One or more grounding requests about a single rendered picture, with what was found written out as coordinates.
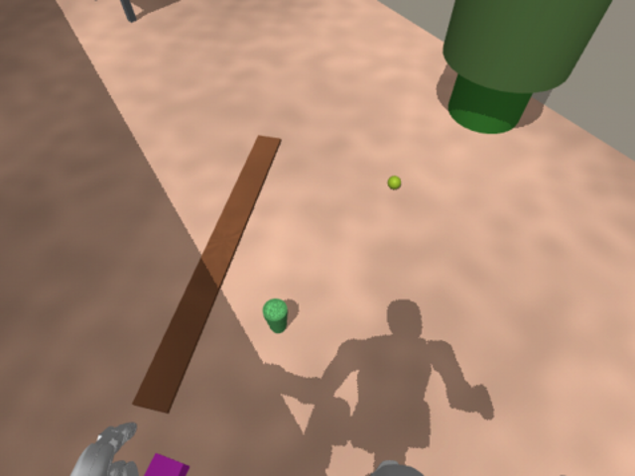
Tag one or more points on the potted plant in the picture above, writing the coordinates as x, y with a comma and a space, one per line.
506, 50

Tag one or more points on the left robot hand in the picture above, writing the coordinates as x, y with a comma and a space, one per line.
96, 459

